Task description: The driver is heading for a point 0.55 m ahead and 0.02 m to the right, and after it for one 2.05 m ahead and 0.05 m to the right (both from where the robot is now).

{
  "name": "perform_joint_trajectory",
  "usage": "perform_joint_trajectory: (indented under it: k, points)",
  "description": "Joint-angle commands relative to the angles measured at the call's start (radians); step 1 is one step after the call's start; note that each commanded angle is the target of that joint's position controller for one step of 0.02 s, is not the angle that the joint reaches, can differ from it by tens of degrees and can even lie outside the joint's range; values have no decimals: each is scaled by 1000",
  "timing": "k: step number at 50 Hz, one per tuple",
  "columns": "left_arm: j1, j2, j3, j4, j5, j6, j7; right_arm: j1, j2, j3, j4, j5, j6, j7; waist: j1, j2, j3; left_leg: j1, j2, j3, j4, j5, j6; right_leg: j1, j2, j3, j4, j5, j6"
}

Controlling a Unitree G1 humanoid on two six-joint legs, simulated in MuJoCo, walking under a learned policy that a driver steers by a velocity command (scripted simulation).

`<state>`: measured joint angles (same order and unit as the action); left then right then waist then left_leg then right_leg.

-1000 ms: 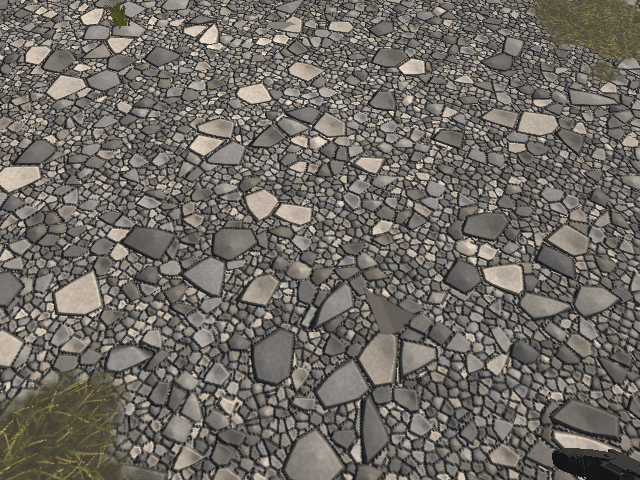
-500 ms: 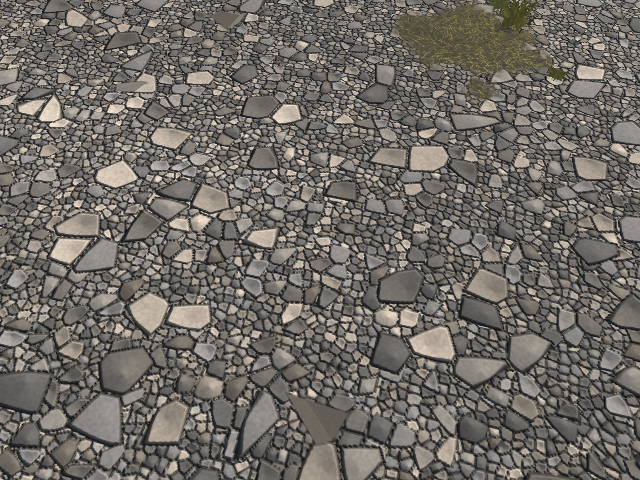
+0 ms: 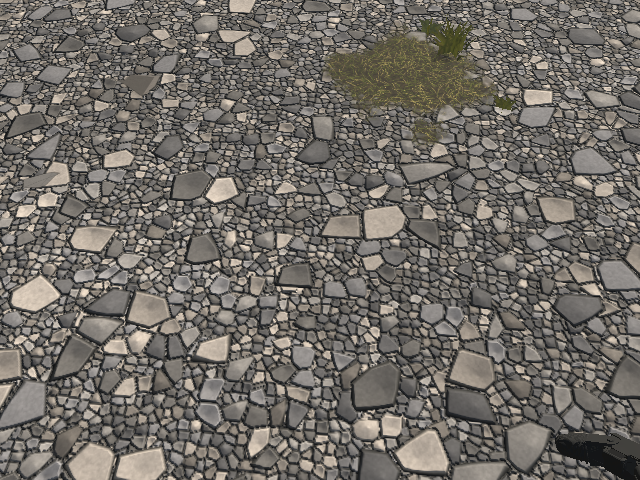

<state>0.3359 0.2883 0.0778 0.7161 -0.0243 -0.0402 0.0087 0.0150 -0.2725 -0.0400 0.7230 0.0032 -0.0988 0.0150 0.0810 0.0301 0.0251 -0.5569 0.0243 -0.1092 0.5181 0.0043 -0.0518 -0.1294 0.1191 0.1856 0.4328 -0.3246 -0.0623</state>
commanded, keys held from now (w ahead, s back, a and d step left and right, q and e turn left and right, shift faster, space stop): w+e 0.48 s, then w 0.10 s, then w+q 0.02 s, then q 0.40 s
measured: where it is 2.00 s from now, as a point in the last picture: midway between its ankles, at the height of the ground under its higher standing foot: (425, 467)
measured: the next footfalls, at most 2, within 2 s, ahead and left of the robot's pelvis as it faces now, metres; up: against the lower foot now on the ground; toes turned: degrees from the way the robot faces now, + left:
left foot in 0.06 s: +0.20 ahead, +0.14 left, +0.00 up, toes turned -7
right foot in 0.60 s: +0.42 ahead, -0.19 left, +0.00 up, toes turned -23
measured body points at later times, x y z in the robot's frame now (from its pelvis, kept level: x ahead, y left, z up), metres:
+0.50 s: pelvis +0.25 +0.00 +0.00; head +0.28 -0.01 +0.45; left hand +0.54 +0.16 -0.07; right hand +0.17 -0.28 -0.13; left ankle +0.16 +0.14 -0.74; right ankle +0.37 -0.18 -0.70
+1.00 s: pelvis +0.45 -0.10 +0.00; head +0.48 -0.10 +0.45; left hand +0.64 +0.14 -0.11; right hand +0.52 -0.39 -0.11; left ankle +0.59 +0.00 -0.71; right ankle +0.38 -0.17 -0.74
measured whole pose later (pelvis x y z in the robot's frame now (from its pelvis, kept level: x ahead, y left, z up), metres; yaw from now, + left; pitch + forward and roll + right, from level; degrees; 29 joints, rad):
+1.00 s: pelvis +0.45 -0.10 +0.00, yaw -14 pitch +1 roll -2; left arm 0.17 0.26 0.06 0.76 0.01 -0.03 0.03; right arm 0.16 -0.27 -0.05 0.78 0.01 0.00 0.02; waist 0.02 0.04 0.05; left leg -0.57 0.08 0.00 0.72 -0.12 -0.04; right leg -0.11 0.03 -0.18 0.34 -0.26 -0.05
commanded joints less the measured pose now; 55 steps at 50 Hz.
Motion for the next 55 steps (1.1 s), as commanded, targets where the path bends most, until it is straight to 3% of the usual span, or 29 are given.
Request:
perform_joint_trajectory:
  k: [1, 2, 3, 4, 5, 6, 7, 8, 10, 15, 20, 25, 27, 28, 29, 30, 31, 32, 33, 34, 35, 36, 38, 40, 45, 50, 53, 54, 55]
  points:
    - [-19, 135, 38, -59, 2, -3, 9, 19, -138, -50, -60, 8, -31, 3, -76, -158, -53, 208, -24, 27, -51, -67, 41, -59, -232, 242, -2, 168, -120]
    - [-22, 103, 27, -65, 5, -3, 8, 105, -158, -63, -39, 1, -36, -1, -118, -153, -96, 341, -7, 28, -75, -80, 70, -85, -192, 219, 88, 190, -90]
    - [-18, 40, 4, -79, 14, -7, 4, 245, -208, -78, -24, -15, -40, -9, -177, -58, -209, 573, 149, -115, -72, -147, 133, -194, -130, 134, 348, 96, -50]
    - [100, -4, -10, -113, -11, -16, 6, 338, -291, -96, 1, -32, -26, -10, -128, 250, -310, 856, 367, -566, -175, -395, 293, -527, 3, -10, 659, -269, 18]
    - [121, 93, 2, -95, -23, -17, 10, 333, -227, -86, 2, -6, -22, -3, -139, 240, -276, 850, 406, -724, -223, -632, 315, -673, -79, -3, 824, -260, 37]
    - [33, 151, 18, -95, -16, -10, 10, 288, -153, -66, -16, -1, -16, -6, -165, 140, -165, 752, 360, -573, -234, -621, 271, -704, -117, -8, 875, -164, 45]
    - [-26, 152, 21, -102, -1, -4, 11, 243, -128, -55, -22, -7, -8, -9, -156, 73, -100, 642, 313, -424, -238, -486, 236, -676, -147, -40, 868, -90, 51]
    - [-61, 140, 24, -115, 8, -5, 8, 210, -110, -48, -17, -13, -2, -10, -140, 59, -55, 556, 273, -327, -256, -369, 224, -653, -173, -43, 828, -37, 52]
    - [-60, 106, 23, -122, -3, 2, -3, 193, -87, -40, -4, -17, -4, -14, -111, 87, -28, 466, 224, -185, -302, -237, 210, -587, -212, -60, 775, 15, 49]
    - [-115, 60, 10, -156, -1, 16, -8, 221, -135, -57, 37, -11, -14, -16, -110, 45, -10, 474, 238, -16, -362, -45, 245, -639, -235, -74, 634, 136, 75]
    - [-242, 36, -5, -183, 0, 5, -34, 248, -168, -60, 67, -5, 1, -21, -155, 32, 23, 510, 214, 153, -362, 48, 212, -591, -224, -141, 373, 342, 66]
    - [-354, 32, -11, -234, -5, 3, -64, 315, -204, -69, 105, 16, 27, -19, -178, 28, 68, 616, 258, 218, -319, 160, 192, -556, -193, -211, 220, 261, 18]
    - [-318, 56, 3, -237, 3, 4, -66, 318, -232, -75, 113, 27, 37, -21, -131, 58, 28, 644, 266, 247, -215, 480, 181, -435, -133, -254, 186, 155, -24]
    - [-239, 86, 20, -220, 9, 5, -64, 314, -249, -78, 115, 30, 42, -23, -75, 69, -27, 644, 258, 266, -97, 637, 170, -312, -94, -273, 159, 128, -51]
    - [-77, 128, 46, -171, 8, 7, -55, 303, -240, -71, 117, 31, 45, -27, 16, 45, -112, 571, 228, 300, 87, 673, 146, -73, -56, -283, 86, 212, -85]
    - [87, 190, 70, -129, 10, 16, -35, 313, -192, -49, 105, 10, 38, -28, 86, -31, -212, 317, 193, 299, 357, 381, 113, 260, -166, -115, 105, 258, -130]
    - [57, 294, 72, -136, 18, 9, -25, 418, -54, 0, 62, -19, 16, -10, -36, -297, -326, -85, 1, 246, 732, -557, 46, 547, -481, 432, 28, 274, -306]
    - [84, 205, 48, -154, 28, 1, -27, 349, -158, -22, 92, 21, -5, 0, 47, -169, -445, -121, -8, 42, 860, -620, 47, 529, -540, 537, -54, 379, -332]
    - [26, 168, 31, -140, 40, -9, -31, 248, -193, -35, 58, 55, -7, 1, 43, -135, -293, -166, 30, 38, 874, -558, 48, 407, -506, 314, -39, 625, -287]
    - [-26, 137, 22, -125, 33, -18, -32, 227, -169, -29, 56, 47, -4, -5, 0, -87, -204, -146, 70, 40, 794, -496, 47, 273, -446, 154, -32, 751, -240]
    - [-81, 107, 14, -118, 29, -23, -34, 228, -160, -31, 69, 28, 5, -11, -36, -72, -149, -113, 92, 42, 724, -459, 40, 163, -406, 67, -56, 760, -208]
    - [-121, 87, 8, -117, 32, -28, -33, 262, -157, -36, 85, 26, 23, -14, -75, -89, -125, -39, 104, 36, 692, -428, 32, 67, -384, 4, -96, 765, -191]
    - [-163, 81, 8, -98, 41, -46, -31, 328, -112, -32, 113, 24, 59, -22, -121, -94, -118, 54, 86, 44, 644, -358, 9, -44, -374, -79, -158, 805, -190]
    - [-196, 88, 10, -78, 50, -54, -20, 319, -94, -32, 106, 15, 75, -30, -136, -101, -90, 56, 74, 42, 560, -282, -11, -90, -365, -159, -189, 833, -184]
    - [-199, 113, 16, -35, 45, -26, 18, 187, -73, -25, 42, 6, 75, -8, -86, -114, -72, 56, 69, 89, 283, -46, -8, -31, -341, -287, -191, 745, -148]
    - [-187, 139, 29, 2, 19, 14, 28, 130, -98, -41, -26, 3, 90, 22, -69, -116, -57, 28, 54, 120, 179, -170, 35, 74, -407, -276, -89, 685, -133]
    - [-210, 139, 33, 5, -4, 32, 38, 201, -112, -58, -32, 3, 90, 30, -117, -100, -77, 157, -6, 175, 21, -140, 94, 63, -379, -309, 107, 734, -70]
    - [-159, 126, 31, 17, 4, 30, 39, 272, -174, -81, -22, -2, 85, 18, -137, -15, -129, 310, -8, 120, -61, 145, 138, 8, -302, -345, 278, 664, -5]
    - [-147, 83, 15, -20, 48, 21, 33, 322, -301, -114, -35, -13, 85, -7, -124, 227, -195, 544, 207, -188, -36, 684, 270, -261, -173, -375, 592, 192, 88]
Over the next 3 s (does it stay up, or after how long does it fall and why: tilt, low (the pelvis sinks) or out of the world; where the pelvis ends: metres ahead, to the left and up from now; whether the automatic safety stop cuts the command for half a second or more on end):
stays up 0.51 -0.12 0.00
